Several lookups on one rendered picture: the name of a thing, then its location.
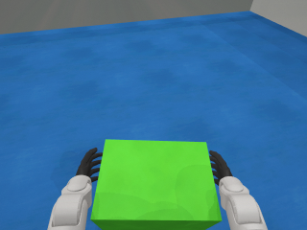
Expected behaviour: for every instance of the right robot hand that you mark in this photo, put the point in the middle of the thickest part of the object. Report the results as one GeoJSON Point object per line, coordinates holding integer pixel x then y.
{"type": "Point", "coordinates": [222, 170]}

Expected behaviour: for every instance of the carton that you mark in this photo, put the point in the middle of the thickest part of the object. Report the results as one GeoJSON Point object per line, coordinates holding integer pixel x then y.
{"type": "Point", "coordinates": [155, 185]}

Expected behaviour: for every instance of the robot left forearm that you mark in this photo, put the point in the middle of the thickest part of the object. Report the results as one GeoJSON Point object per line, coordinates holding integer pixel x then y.
{"type": "Point", "coordinates": [70, 210]}

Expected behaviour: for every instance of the robot right forearm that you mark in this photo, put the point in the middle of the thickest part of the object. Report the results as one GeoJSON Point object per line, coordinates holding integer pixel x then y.
{"type": "Point", "coordinates": [242, 210]}

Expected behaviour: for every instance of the left robot hand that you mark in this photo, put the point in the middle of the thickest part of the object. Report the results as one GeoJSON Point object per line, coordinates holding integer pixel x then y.
{"type": "Point", "coordinates": [85, 168]}

